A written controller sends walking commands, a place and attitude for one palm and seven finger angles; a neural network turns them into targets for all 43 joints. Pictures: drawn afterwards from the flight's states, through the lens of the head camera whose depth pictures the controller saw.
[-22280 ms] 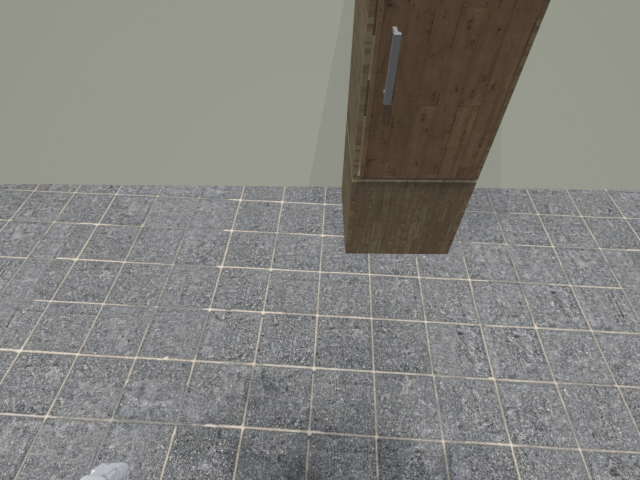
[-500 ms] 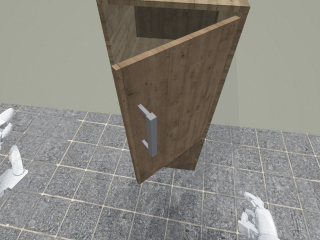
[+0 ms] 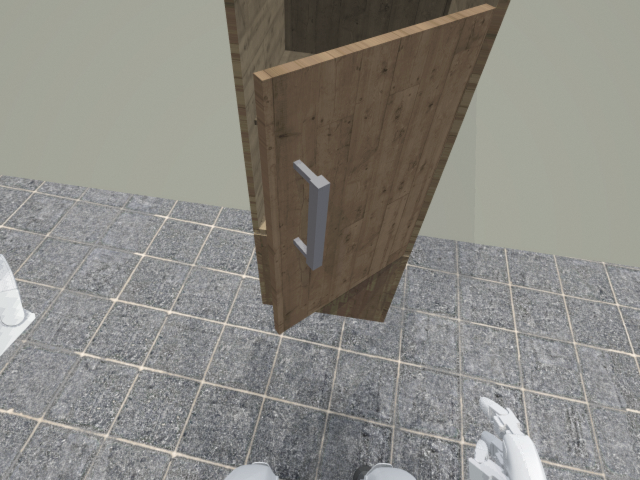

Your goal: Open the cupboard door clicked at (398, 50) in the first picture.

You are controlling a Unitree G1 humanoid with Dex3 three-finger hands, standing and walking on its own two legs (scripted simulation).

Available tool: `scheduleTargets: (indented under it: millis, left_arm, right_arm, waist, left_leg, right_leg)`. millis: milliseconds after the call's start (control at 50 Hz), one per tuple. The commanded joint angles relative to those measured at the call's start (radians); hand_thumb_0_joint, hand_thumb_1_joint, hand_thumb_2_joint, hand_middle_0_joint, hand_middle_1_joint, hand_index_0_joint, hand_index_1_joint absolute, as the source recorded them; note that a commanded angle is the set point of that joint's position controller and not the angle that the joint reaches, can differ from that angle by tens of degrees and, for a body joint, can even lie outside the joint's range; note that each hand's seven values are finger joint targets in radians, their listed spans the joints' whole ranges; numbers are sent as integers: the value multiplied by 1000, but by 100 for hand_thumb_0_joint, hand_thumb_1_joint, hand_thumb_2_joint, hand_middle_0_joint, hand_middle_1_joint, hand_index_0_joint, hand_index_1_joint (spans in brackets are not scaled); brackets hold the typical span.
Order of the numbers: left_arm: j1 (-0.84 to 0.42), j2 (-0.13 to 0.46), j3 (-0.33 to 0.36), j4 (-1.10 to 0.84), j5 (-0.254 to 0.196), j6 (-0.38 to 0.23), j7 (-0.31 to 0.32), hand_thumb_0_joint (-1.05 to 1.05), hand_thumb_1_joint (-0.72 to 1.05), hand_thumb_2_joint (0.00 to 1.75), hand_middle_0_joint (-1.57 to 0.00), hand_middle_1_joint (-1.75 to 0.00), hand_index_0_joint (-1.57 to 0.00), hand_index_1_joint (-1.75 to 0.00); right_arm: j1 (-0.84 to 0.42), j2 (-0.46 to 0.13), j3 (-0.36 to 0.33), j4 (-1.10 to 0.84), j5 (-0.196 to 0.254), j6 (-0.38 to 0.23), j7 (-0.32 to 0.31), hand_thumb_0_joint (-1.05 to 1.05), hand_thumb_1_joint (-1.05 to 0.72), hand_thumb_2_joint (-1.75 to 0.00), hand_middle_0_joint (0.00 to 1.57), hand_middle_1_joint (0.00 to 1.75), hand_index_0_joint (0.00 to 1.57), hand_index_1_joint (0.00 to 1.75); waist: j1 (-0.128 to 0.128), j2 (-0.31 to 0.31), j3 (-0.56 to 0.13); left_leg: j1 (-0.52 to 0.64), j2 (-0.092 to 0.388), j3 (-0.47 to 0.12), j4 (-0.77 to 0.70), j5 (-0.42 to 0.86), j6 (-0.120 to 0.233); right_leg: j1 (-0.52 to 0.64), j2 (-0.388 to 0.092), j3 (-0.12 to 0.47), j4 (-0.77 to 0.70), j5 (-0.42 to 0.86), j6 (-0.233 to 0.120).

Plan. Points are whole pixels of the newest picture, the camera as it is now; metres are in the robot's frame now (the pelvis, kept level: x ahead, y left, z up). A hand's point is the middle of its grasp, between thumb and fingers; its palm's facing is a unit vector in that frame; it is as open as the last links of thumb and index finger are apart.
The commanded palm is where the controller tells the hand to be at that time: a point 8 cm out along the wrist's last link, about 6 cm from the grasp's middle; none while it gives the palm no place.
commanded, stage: step back with the hand held close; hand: left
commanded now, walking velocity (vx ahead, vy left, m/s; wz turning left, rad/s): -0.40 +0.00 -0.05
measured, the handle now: (308, 219) +0.45 +0.04 +0.06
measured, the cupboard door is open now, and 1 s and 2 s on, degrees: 45 45 45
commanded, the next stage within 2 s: stop stepping back and stand still in 0.62 s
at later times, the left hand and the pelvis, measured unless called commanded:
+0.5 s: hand out of the picture +0.15 +0.25 +0.18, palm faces +0.46 -0.76 -0.47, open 7.4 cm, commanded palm +0.10 +0.28 +0.20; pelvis -0.05 -0.01 +0.00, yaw -2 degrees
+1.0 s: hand out of the picture +0.06 +0.23 +0.18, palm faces +0.33 -0.78 -0.54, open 7.4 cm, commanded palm +0.01 +0.27 +0.20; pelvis -0.15 -0.02 +0.02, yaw -4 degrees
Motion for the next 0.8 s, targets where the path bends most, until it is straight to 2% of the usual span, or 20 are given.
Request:
scheduleTargets:
  millis: [0,100,160,220,260,300,380,420,440,460,500,560,600,620,640,660,680,700,720,780]
  left_arm:
    - [-22,183,163,-181,14,-78,17,0,90,90,-20,-30,-20,-30]
    - [-52,183,146,-204,-3,-75,10,0,90,90,-20,-30,-20,-30]
    - [-39,183,127,-220,-18,-69,21,0,90,90,-20,-30,-20,-30]
    - [-14,179,132,-252,-23,-77,29,0,90,90,-20,-30,-20,-30]
    - [-11,166,166,-275,-11,-82,31,0,90,90,-20,-30,-20,-30]
    - [-17,223,199,-281,-17,-85,29,0,90,90,-20,-30,-20,-30]
    - [40,137,103,-205,-44,-69,13,0,90,90,-20,-30,-20,-30]
    - [-27,134,62,-219,-43,-78,-3,0,90,90,-20,-30,-20,-30]
    - [-58,178,73,-211,-39,-82,-6,0,90,90,-20,-30,-20,-30]
    - [-96,231,97,-191,-37,-80,1,0,90,90,-20,-30,-20,-30]
    - [-98,205,61,-163,-26,-39,1,0,90,90,-20,-30,-20,-30]
    - [-10,200,95,-179,-18,-11,4,0,90,90,-20,-30,-20,-30]
    - [17,220,108,-228,-28,-9,4,0,90,90,-20,-30,-20,-30]
    - [24,220,116,-264,-37,-14,-1,0,90,90,-20,-30,-20,-30]
    - [44,240,138,-293,-37,-27,-7,0,90,90,-20,-30,-20,-30]
    - [88,227,132,-296,-54,-44,-23,0,90,90,-20,-30,-20,-30]
    - [129,230,160,-284,-58,-46,-21,0,90,90,-20,-30,-20,-30]
    - [165,229,172,-295,-72,-42,-20,0,90,90,-20,-30,-20,-30]
    - [160,193,134,-326,-62,-35,-15,0,90,90,-20,-30,-20,-30]
    - [206,178,128,-295,-64,16,-2,0,90,90,-20,-30,-20,-30]
  right_arm:
    - [-116,-156,-75,-158,-6,-66,-12,0,-90,-90,20,30,20,30]
    - [-100,-147,-81,-137,-7,-64,-5,0,-90,-90,20,30,20,30]
    - [-95,-130,-76,-114,-6,-50,-1,0,-90,-90,20,30,20,30]
    - [-107,-145,-78,-123,-9,-42,-10,0,-90,-90,20,30,20,30]
    - [-133,-154,-86,-138,-17,-59,-19,0,-90,-90,20,30,20,30]
    - [-120,-132,-109,-115,-11,-86,-16,0,-90,-90,20,30,20,30]
    - [-120,-118,-84,-71,-18,-116,19,0,-90,-90,20,30,20,30]
    - [-135,-119,-72,-51,-24,-121,23,0,-90,-90,20,30,20,30]
    - [-127,-109,-69,-46,-25,-108,22,0,-90,-90,20,30,20,30]
    - [-138,-93,-57,-47,-26,-103,15,0,-90,-90,20,30,20,30]
    - [-163,-93,-66,-60,-7,-94,10,0,-90,-90,20,30,20,30]
    - [-187,-52,-18,-88,-11,-55,-13,0,-90,-90,20,30,20,30]
    - [-200,-81,-26,-89,-7,-42,-31,0,-90,-90,20,30,20,30]
    - [-173,-104,-39,-99,-2,-41,-30,0,-90,-90,20,30,20,30]
    - [-154,-124,-66,-110,-4,-49,-16,0,-90,-90,20,30,20,30]
    - [-123,-132,-80,-114,7,-71,8,0,-90,-90,20,30,20,30]
    - [-133,-122,-84,-122,-11,-90,11,0,-90,-90,20,30,20,30]
    - [-132,-123,-78,-110,-25,-103,16,0,-90,-90,20,30,20,30]
    - [-96,-111,-74,-101,-17,-110,29,0,-90,-90,20,30,20,30]
    - [-101,-118,-75,-105,-1,-100,35,0,-90,-90,20,30,20,30]
  waist:
    - [15,118,-122]
    - [3,-25,-139]
    - [-3,-76,-179]
    - [-11,85,-165]
    - [2,328,-192]
    - [-1,220,-245]
    - [16,228,-176]
    - [11,204,-142]
    - [-4,30,-169]
    - [9,-115,-167]
    - [30,-178,-244]
    - [20,-111,-230]
    - [7,11,-221]
    - [16,111,-276]
    - [38,209,-355]
    - [43,207,-395]
    - [39,273,-381]
    - [39,327,-377]
    - [21,293,-357]
    - [3,207,-289]
  left_leg:
    - [-422,121,-139,-303,-483,78]
    - [-215,43,-74,-116,-381,30]
    - [5,7,-42,-1,-285,0]
    - [-91,91,-160,-194,-384,39]
    - [-410,316,-379,-497,-507,139]
    - [-254,354,-350,-447,-264,160]
    - [7,277,-201,-324,8,99]
    - [76,206,-146,-236,37,33]
    - [98,124,-72,-95,-7,-22]
    - [116,42,17,89,-97,-62]
    - [-19,-17,-28,352,-216,-62]
    - [-30,-4,37,69,-173,-59]
    - [70,3,40,-256,117,-62]
    - [196,109,-59,-350,588,-26]
    - [335,253,-168,-307,939,33]
    - [438,315,-180,-318,981,69]
    - [401,346,-216,-302,1018,105]
    - [426,342,-205,-286,1085,101]
    - [479,308,-162,-265,1086,83]
    - [372,265,-119,-333,679,67]
  right_leg:
    - [415,11,101,84,-95,-27]
    - [180,-77,222,-87,-171,-71]
    - [-16,-129,215,-185,-284,-90]
    - [33,-42,120,-30,-297,-50]
    - [337,115,-6,439,-199,8]
    - [243,128,45,586,-343,-3]
    - [132,67,-6,128,-385,-36]
    - [132,17,34,-198,-174,-60]
    - [101,-119,244,-265,11,-122]
    - [20,-272,358,-328,155,-166]
    - [157,-302,331,-231,557,-210]
    - [332,-195,134,-96,845,-153]
    - [349,-118,73,-12,748,-92]
    - [288,-27,22,56,495,-26]
    - [188,37,11,146,-7,-10]
    - [110,71,30,258,-341,-28]
    - [58,89,24,337,-432,-25]
    - [27,74,32,348,-442,-24]
    - [3,67,9,308,-383,-21]
    - [73,62,-41,210,-301,-12]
